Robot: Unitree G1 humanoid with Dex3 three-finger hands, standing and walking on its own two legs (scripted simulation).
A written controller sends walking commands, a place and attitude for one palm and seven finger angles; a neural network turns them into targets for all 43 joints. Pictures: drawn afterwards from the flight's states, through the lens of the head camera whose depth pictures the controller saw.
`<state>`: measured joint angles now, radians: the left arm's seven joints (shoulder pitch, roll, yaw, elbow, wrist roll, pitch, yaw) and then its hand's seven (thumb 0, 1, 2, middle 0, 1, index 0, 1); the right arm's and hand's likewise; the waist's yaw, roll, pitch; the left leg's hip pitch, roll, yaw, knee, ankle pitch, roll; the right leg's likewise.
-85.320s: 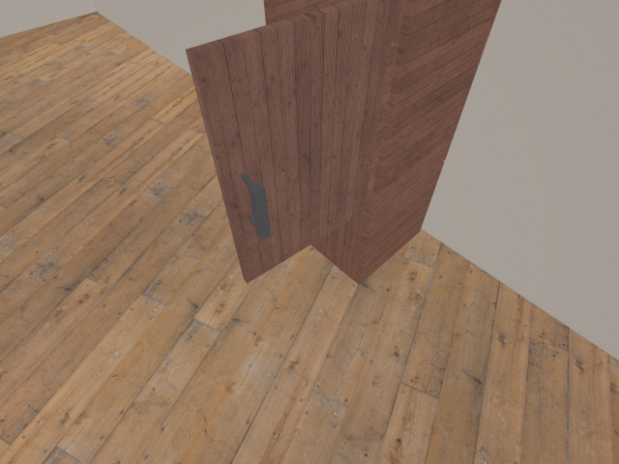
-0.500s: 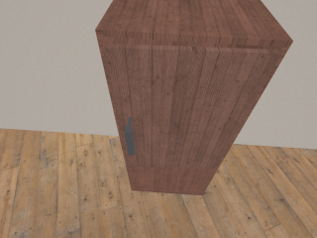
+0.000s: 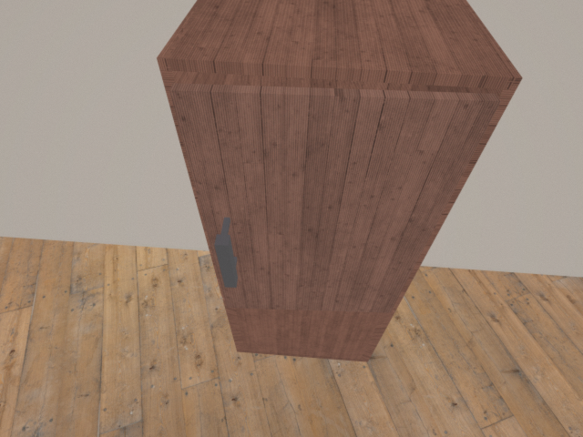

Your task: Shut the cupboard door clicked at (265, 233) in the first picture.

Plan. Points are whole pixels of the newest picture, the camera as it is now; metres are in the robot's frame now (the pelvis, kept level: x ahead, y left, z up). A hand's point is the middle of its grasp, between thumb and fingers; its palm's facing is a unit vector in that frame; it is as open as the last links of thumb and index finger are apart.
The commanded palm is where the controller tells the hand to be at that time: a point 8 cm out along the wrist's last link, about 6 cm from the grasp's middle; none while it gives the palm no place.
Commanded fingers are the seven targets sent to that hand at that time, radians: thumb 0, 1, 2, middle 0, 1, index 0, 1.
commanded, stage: come to a stop and stand still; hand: left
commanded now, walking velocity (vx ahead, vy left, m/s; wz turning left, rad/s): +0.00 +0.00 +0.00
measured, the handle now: (228, 253) +0.43 +0.15 -0.07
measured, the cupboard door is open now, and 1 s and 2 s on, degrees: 3 3 3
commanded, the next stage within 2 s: look again from close up in 0.26 s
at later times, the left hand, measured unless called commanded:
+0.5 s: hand out of the picture +0.00 +0.16 -0.17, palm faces +0.01 -0.98 -0.20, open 7.4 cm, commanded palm none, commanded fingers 0.00 0.90 0.90 -0.20 -0.30 -0.20 -0.30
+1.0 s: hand out of the picture +0.06 +0.17 -0.14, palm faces +0.18 -0.96 -0.22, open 7.4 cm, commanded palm +0.09 +0.20 -0.08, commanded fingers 0.00 0.90 0.90 -0.27 -0.38 -0.27 -0.38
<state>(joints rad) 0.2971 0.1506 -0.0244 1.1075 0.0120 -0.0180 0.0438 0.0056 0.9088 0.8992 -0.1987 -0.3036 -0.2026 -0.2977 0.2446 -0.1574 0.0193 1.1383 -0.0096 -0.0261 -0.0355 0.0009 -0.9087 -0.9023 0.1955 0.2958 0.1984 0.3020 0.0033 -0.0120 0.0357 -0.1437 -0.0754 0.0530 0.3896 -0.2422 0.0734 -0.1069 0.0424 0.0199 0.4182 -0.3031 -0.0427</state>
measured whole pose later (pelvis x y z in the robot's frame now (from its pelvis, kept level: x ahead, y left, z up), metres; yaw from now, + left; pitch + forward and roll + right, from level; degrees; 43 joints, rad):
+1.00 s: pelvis -0.01 -0.03 +0.00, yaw +1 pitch +0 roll +1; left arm 0.45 0.17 0.03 0.58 -0.08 0.00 0.07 0.02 0.91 0.90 -0.20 -0.31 -0.21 -0.30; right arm 0.30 -0.18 0.02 0.99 0.02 -0.14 -0.08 0.00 -0.90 -0.90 0.20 0.30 0.20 0.30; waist 0.00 -0.01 0.04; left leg -0.20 -0.05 0.04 0.45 -0.26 0.04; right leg -0.19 0.06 -0.02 0.54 -0.32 -0.05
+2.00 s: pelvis -0.07 +0.01 -0.11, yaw -1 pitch +17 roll -3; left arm 0.44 0.20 0.07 -0.03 -0.23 -0.47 -0.13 0.02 0.90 0.90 -1.01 -1.19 -1.02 -1.19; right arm 0.23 -0.25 -0.01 0.51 0.00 -0.17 -0.05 0.01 -0.90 -0.90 0.20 0.30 0.20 0.30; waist 0.00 0.04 -0.17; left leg -1.04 -0.06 -0.01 1.26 -0.52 0.07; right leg -0.97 0.07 -0.08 1.22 -0.55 -0.05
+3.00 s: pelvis -0.06 +0.00 -0.11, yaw -1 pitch +17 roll -3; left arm 0.37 0.22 0.11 0.03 -0.26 -0.43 -0.18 0.02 0.90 0.90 -1.30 -1.50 -1.30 -1.50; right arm 0.23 -0.24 0.02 0.48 0.01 -0.11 -0.04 0.01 -0.90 -0.90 0.20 0.30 0.20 0.30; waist 0.01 0.04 -0.18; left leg -1.02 -0.05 -0.02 1.25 -0.53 0.06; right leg -0.94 0.08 -0.09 1.20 -0.56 -0.06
